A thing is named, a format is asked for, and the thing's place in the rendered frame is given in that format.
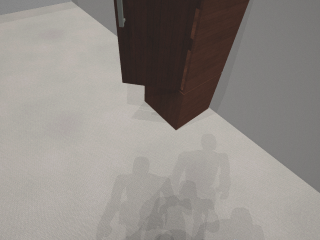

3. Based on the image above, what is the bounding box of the cupboard door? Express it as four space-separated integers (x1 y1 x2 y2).
114 0 198 91

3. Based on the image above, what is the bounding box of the handle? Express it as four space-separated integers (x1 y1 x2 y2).
116 0 126 28

